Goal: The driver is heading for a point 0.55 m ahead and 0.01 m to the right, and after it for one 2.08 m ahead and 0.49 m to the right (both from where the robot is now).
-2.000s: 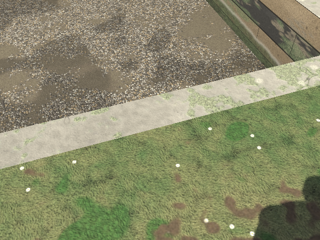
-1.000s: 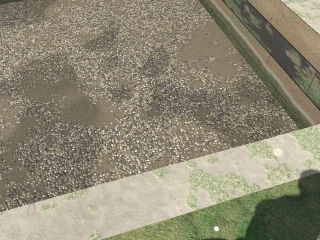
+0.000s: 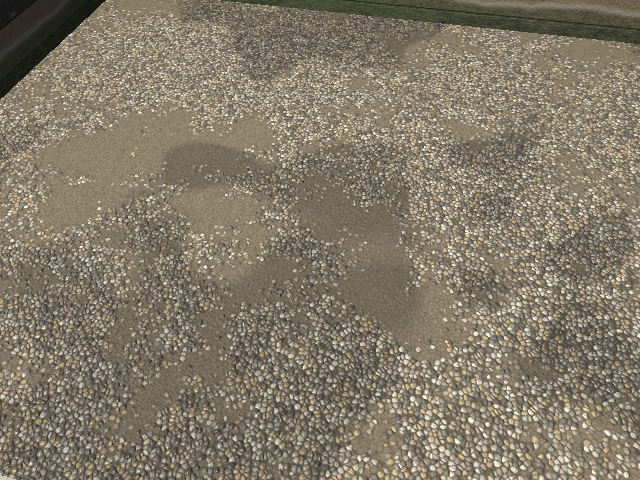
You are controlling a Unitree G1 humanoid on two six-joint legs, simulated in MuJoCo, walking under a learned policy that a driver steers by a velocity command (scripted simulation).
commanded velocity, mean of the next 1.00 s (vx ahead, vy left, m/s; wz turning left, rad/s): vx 0.50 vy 0.00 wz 0.22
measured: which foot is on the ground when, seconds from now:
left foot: up 0.00-0.38, down 0.40-0.70, up 0.72-1.00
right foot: down 0.00-0.40, up 0.42-0.68, down 0.70-1.00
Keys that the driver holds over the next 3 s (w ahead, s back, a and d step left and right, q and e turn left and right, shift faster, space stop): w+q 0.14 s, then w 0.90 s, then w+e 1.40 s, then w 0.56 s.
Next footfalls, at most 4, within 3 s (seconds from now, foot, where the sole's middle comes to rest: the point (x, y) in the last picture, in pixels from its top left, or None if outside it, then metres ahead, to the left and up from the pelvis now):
0.40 left None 0.13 0.17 -0.75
0.70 right None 0.16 -0.01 -0.75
1.08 left None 0.20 0.25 -0.75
1.40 right None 0.18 0.07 -0.75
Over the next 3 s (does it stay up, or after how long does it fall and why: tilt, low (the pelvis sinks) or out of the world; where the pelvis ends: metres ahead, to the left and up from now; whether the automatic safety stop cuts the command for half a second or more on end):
stays up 0.17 0.20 0.01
